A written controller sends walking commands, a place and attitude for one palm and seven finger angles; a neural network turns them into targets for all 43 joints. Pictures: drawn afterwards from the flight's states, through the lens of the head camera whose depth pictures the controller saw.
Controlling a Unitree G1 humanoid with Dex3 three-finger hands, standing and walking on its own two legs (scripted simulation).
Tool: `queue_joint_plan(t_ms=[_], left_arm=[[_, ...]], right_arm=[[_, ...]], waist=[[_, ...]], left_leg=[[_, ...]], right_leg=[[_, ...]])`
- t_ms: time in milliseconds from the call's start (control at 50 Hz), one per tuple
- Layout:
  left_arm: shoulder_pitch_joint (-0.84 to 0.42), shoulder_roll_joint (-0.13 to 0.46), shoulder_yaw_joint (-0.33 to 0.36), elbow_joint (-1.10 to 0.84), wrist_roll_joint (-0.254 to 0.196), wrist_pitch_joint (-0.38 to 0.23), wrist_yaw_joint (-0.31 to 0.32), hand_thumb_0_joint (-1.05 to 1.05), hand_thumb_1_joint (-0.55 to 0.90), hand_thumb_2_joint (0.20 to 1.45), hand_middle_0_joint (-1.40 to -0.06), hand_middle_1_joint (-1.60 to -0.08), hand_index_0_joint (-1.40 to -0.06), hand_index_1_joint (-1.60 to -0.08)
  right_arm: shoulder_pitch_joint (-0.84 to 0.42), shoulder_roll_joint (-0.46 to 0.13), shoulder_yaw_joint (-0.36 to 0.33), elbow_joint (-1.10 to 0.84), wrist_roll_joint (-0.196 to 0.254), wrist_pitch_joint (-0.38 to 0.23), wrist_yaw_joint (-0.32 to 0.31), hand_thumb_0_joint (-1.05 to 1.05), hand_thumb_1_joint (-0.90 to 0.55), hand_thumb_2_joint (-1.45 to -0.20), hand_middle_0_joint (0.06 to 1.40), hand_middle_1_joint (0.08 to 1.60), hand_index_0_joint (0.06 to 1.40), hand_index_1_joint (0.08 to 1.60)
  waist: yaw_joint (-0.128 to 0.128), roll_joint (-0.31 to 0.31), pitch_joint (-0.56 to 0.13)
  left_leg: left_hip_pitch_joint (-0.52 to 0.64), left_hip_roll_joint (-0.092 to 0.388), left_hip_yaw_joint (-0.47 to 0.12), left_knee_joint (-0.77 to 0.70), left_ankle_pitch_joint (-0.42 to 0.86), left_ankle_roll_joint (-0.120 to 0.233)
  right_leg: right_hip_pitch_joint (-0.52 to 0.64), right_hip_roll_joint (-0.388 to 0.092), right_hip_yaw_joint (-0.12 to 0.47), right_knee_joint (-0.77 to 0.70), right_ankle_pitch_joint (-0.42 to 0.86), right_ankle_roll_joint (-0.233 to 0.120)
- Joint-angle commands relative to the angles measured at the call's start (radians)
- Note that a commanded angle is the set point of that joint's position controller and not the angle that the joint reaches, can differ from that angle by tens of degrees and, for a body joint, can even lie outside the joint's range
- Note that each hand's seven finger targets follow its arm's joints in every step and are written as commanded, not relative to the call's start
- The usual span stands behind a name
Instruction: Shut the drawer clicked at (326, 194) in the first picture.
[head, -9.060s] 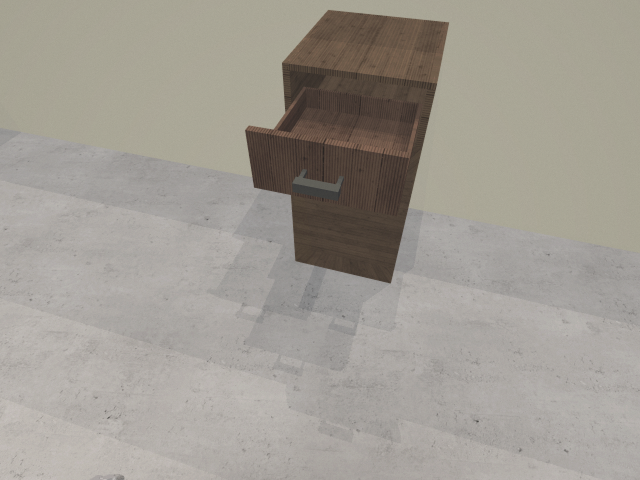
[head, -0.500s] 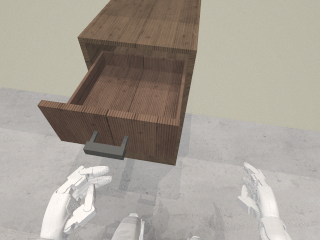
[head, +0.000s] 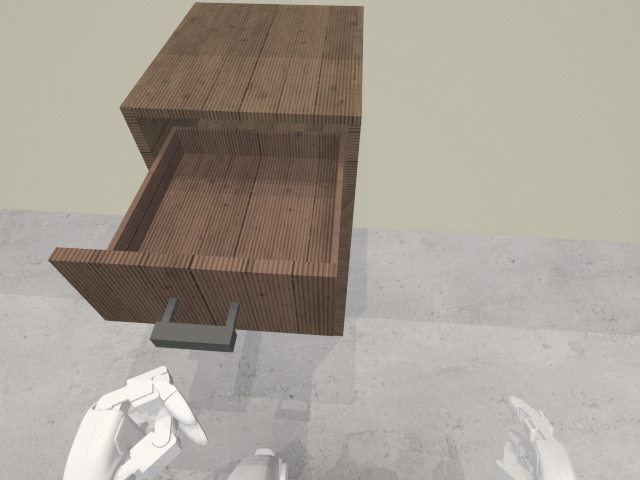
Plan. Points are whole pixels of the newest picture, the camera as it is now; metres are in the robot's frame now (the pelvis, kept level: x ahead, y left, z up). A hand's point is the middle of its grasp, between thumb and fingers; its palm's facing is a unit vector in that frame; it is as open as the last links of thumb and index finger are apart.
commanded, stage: raise the hand and make a fist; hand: left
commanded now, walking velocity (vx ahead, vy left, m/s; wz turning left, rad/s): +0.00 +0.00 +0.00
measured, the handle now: (199, 322) +0.31 +0.18 +0.01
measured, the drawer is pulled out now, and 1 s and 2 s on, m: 0.30 0.30 0.30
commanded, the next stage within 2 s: bring the fist close to the handle in 0.88 s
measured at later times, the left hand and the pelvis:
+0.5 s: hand (171, 451) +0.15 +0.14 +0.11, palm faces -0.04 -1.00 -0.02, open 3.3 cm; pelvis +0.00 +0.01 +0.01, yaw +1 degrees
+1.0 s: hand (168, 456) +0.14 +0.14 +0.11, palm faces -0.04 -1.00 -0.04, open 3.3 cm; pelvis +0.00 +0.01 +0.01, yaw +0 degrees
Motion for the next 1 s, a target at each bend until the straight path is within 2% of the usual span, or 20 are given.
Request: queue_joint_plan(t_ms=[0, 120, 140, 220, 240, 380, 460, 500, 520, 540, 560, 620, 640, 720, 740, 760, 840, 880, 920, 980], left_arm=[[0.068, 0.066, 0.016, -0.275, 0.0, -0.071, 0.025, 0.0, 0.9, 0.9, -1.24, -1.427, -1.24, -1.427], [0.128, 0.057, -0.02, -0.336, 0.034, -0.015, 0.058, 0.0, 0.9, 0.9, -1.36, -1.557, -1.36, -1.557], [0.131, 0.024, -0.062, -0.355, 0.033, -0.005, 0.055, 0.0, 0.9, 0.9, -1.38, -1.578, -1.38, -1.578], [0.103, 0.057, -0.057, -0.385, 0.049, 0.025, 0.067, 0.0, 0.9, 0.9, -1.4, -1.6, -1.4, -1.6], [0.11, 0.034, -0.082, -0.399, 0.047, 0.032, 0.065, 0.0, 0.9, 0.9, -1.4, -1.6, -1.4, -1.6], [0.09, 0.054, -0.075, -0.464, 0.047, 0.074, 0.074, 0.0, 0.9, 0.9, -1.4, -1.6, -1.4, -1.6], [0.141, 0.056, -0.065, -0.472, 0.044, 0.097, 0.082, 0.0, 0.9, 0.9, -1.4, -1.6, -1.4, -1.6], [0.126, 0.049, -0.073, -0.456, 0.046, 0.103, 0.078, 0.0, 0.9, 0.9, -1.4, -1.6, -1.4, -1.6], [0.131, 0.056, -0.06, -0.433, 0.051, 0.108, 0.084, 0.0, 0.9, 0.9, -1.4, -1.6, -1.4, -1.6], [0.132, 0.034, -0.081, -0.43, 0.045, 0.108, 0.08, 0.0, 0.9, 0.9, -1.4, -1.6, -1.4, -1.6], [0.119, 0.06, -0.051, -0.435, 0.04, 0.103, 0.08, 0.0, 0.9, 0.9, -1.4, -1.6, -1.4, -1.6], [0.16, 0.077, -0.027, -0.452, 0.041, 0.086, 0.083, 0.0, 0.9, 0.9, -1.4, -1.6, -1.4, -1.6], [0.185, 0.056, -0.043, -0.453, 0.037, 0.083, 0.082, 0.0, 0.9, 0.9, -1.4, -1.6, -1.4, -1.6], [0.177, 0.074, -0.025, -0.456, 0.031, 0.055, 0.082, 0.0, 0.9, 0.9, -1.4, -1.6, -1.4, -1.6], [0.198, 0.046, -0.052, -0.458, 0.03, 0.052, 0.077, 0.0, 0.9, 0.9, -1.4, -1.6, -1.4, -1.6], [0.194, 0.05, -0.053, -0.462, 0.026, 0.048, 0.075, 0.0, 0.9, 0.9, -1.4, -1.6, -1.4, -1.6], [0.207, 0.057, -0.041, -0.446, 0.033, 0.048, 0.071, 0.0, 0.9, 0.9, -1.4, -1.6, -1.4, -1.6], [0.159, 0.068, -0.04, -0.448, 0.029, 0.049, 0.063, 0.0, 0.9, 0.9, -1.4, -1.6, -1.4, -1.6], [0.142, 0.089, -0.015, -0.452, 0.031, 0.046, 0.068, 0.0, 0.9, 0.9, -1.4, -1.6, -1.4, -1.6], [0.148, 0.064, -0.027, -0.426, 0.02, 0.054, 0.058, 0.0, 0.9, 0.9, -1.4, -1.6, -1.4, -1.6]], right_arm=[[-0.123, -0.067, -0.009, -0.212, 0.006, -0.061, 0.006, 0.0, -0.9, -0.9, 0.2, 0.3, 0.2, 0.3], [-0.133, -0.063, 0.003, -0.255, 0.008, -0.018, 0.015, 0.0, -0.9, -0.9, 0.2, 0.3, 0.2, 0.3], [-0.127, -0.06, 0.009, -0.27, 0.007, -0.014, 0.019, 0.0, -0.9, -0.9, 0.2, 0.3, 0.2, 0.3], [-0.131, -0.064, 0.02, -0.288, 0.008, 0.005, 0.017, 0.0, -0.9, -0.9, 0.2, 0.3, 0.2, 0.3], [-0.126, -0.061, 0.025, -0.299, 0.007, 0.009, 0.019, 0.0, -0.9, -0.9, 0.2, 0.3, 0.2, 0.3], [-0.118, -0.061, 0.039, -0.328, 0.012, 0.021, 0.016, 0.0, -0.9, -0.9, 0.2, 0.3, 0.2, 0.3], [-0.119, -0.054, 0.04, -0.328, 0.017, 0.018, 0.017, 0.0, -0.9, -0.9, 0.2, 0.3, 0.2, 0.3], [-0.12, -0.058, 0.041, -0.323, 0.016, 0.017, 0.016, 0.0, -0.9, -0.9, 0.2, 0.3, 0.2, 0.3], [-0.127, -0.059, 0.039, -0.318, 0.016, 0.018, 0.014, 0.0, -0.9, -0.9, 0.2, 0.3, 0.2, 0.3], [-0.124, -0.059, 0.041, -0.319, 0.016, 0.015, 0.014, 0.0, -0.9, -0.9, 0.2, 0.3, 0.2, 0.3], [-0.12, -0.062, 0.036, -0.315, 0.017, 0.013, 0.012, 0.0, -0.9, -0.9, 0.2, 0.3, 0.2, 0.3], [-0.126, -0.061, 0.03, -0.312, 0.016, 0.003, 0.014, 0.0, -0.9, -0.9, 0.2, 0.3, 0.2, 0.3], [-0.117, -0.055, 0.031, -0.313, 0.018, 0.001, 0.016, 0.0, -0.9, -0.9, 0.2, 0.3, 0.2, 0.3], [-0.121, -0.059, 0.025, -0.298, 0.017, -0.012, 0.018, 0.0, -0.9, -0.9, 0.2, 0.3, 0.2, 0.3], [-0.115, -0.057, 0.025, -0.301, 0.017, -0.014, 0.022, 0.0, -0.9, -0.9, 0.2, 0.3, 0.2, 0.3], [-0.116, -0.057, 0.022, -0.303, 0.018, -0.017, 0.023, 0.0, -0.9, -0.9, 0.2, 0.3, 0.2, 0.3], [-0.116, -0.059, 0.019, -0.296, 0.017, -0.013, 0.022, 0.0, -0.9, -0.9, 0.2, 0.3, 0.2, 0.3], [-0.117, -0.063, 0.022, -0.302, 0.017, -0.013, 0.019, 0.0, -0.9, -0.9, 0.2, 0.3, 0.2, 0.3], [-0.118, -0.064, 0.023, -0.295, 0.017, -0.01, 0.013, 0.0, -0.9, -0.9, 0.2, 0.3, 0.2, 0.3], [-0.117, -0.059, 0.025, -0.298, 0.016, -0.009, 0.013, 0.0, -0.9, -0.9, 0.2, 0.3, 0.2, 0.3]], waist=[[0.016, -0.017, -0.135], [0.019, -0.018, -0.102], [0.011, -0.018, -0.098], [0.005, -0.026, -0.053], [0.002, -0.021, -0.061], [0.008, -0.009, -0.068], [0.019, -0.032, -0.068], [0.011, -0.023, -0.037], [0.015, -0.049, -0.013], [0.008, -0.055, -0.001], [0.009, -0.061, -0.016], [0.031, -0.03, -0.051], [0.029, -0.022, -0.055], [0.025, -0.024, -0.039], [0.022, -0.02, -0.043], [0.017, -0.041, -0.046], [0.019, -0.029, -0.034], [0.005, -0.06, -0.028], [0.011, -0.031, -0.025], [0.01, -0.063, -0.042]], left_leg=[[0.226, -0.04, -0.052, -0.12, 0.166, 0.038], [0.251, -0.03, -0.061, -0.149, 0.158, 0.04], [0.255, -0.032, -0.061, -0.151, 0.152, 0.041], [0.242, -0.028, -0.073, -0.162, 0.091, 0.041], [0.245, -0.031, -0.072, -0.165, 0.073, 0.041], [0.263, -0.027, -0.079, -0.186, 0.036, 0.04], [0.264, -0.031, -0.072, -0.19, 0.064, 0.041], [0.259, -0.031, -0.071, -0.193, 0.067, 0.04], [0.248, -0.031, -0.074, -0.194, 0.057, 0.04], [0.243, -0.034, -0.071, -0.195, 0.042, 0.04], [0.241, -0.034, -0.068, -0.189, 0.042, 0.04], [0.256, -0.036, -0.062, -0.186, 0.085, 0.04], [0.261, -0.038, -0.057, -0.186, 0.094, 0.04], [0.252, -0.038, -0.058, -0.174, 0.103, 0.04], [0.256, -0.04, -0.056, -0.174, 0.107, 0.04], [0.253, -0.039, -0.056, -0.17, 0.112, 0.042], [0.246, -0.04, -0.055, -0.164, 0.1, 0.041], [0.231, -0.039, -0.06, -0.162, 0.07, 0.042], [0.24, -0.039, -0.06, -0.157, 0.065, 0.042], [0.233, -0.04, -0.059, -0.154, 0.08, 0.042]], right_leg=[[-0.009, 0.009, 0.062, -0.187, 0.265, 0.029], [-0.012, 0.022, 0.034, -0.19, 0.254, 0.026], [-0.014, 0.022, 0.03, -0.19, 0.255, 0.027], [-0.028, 0.027, 0.033, -0.21, 0.189, 0.026], [-0.029, 0.026, 0.032, -0.211, 0.171, 0.027], [-0.014, 0.027, 0.031, -0.23, 0.126, 0.025], [0.022, 0.023, 0.036, -0.247, 0.156, 0.026], [0.013, 0.023, 0.033, -0.247, 0.162, 0.027], [0.012, 0.022, 0.035, -0.259, 0.151, 0.027], [0.005, 0.022, 0.039, -0.265, 0.133, 0.03], [0.008, 0.021, 0.046, -0.267, 0.128, 0.031], [0.036, 0.02, 0.047, -0.256, 0.169, 0.025], [0.035, 0.02, 0.043, -0.253, 0.182, 0.024], [0.027, 0.02, 0.051, -0.255, 0.19, 0.025], [0.024, 0.021, 0.046, -0.249, 0.198, 0.025], [0.024, 0.02, 0.046, -0.246, 0.212, 0.028], [0.011, 0.023, 0.052, -0.248, 0.195, 0.027], [-0.002, 0.021, 0.055, -0.252, 0.16, 0.031], [-0.002, 0.02, 0.068, -0.266, 0.142, 0.028], [0.007, 0.021, 0.062, -0.255, 0.171, 0.03]])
